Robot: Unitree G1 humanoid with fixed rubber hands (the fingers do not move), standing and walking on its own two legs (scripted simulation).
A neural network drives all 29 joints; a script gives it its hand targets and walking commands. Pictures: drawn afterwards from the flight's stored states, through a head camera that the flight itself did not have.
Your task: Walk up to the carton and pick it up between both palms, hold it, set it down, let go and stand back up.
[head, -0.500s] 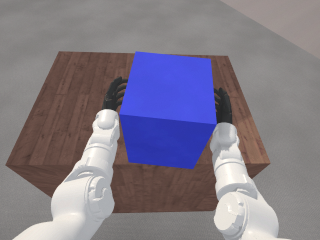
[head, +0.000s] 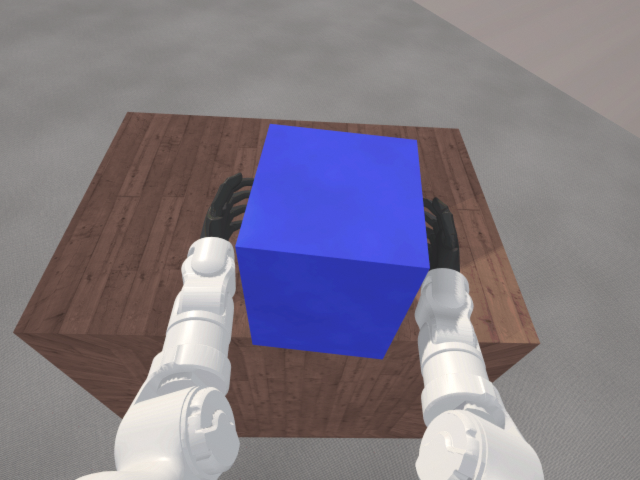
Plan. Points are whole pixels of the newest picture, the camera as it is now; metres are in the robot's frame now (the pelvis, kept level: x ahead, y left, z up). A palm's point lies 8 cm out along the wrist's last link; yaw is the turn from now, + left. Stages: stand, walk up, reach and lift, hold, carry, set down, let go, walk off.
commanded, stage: reach and lift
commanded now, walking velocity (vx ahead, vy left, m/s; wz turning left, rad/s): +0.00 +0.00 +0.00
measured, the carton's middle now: (329, 248) +0.42 +0.00 +0.03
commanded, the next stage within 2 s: none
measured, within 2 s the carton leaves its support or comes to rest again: leaves its support in 0.60 s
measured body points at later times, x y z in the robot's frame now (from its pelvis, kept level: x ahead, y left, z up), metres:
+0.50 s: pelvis +0.00 +0.00 +0.00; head +0.03 +0.02 +0.45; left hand +0.41 +0.14 +0.07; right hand +0.39 -0.15 +0.07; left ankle +0.01 +0.12 -0.75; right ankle -0.02 -0.11 -0.75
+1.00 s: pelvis -0.02 +0.00 +0.00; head -0.02 +0.02 +0.45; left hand +0.39 +0.15 +0.11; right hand +0.38 -0.14 +0.11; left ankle +0.01 +0.12 -0.75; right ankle -0.02 -0.11 -0.75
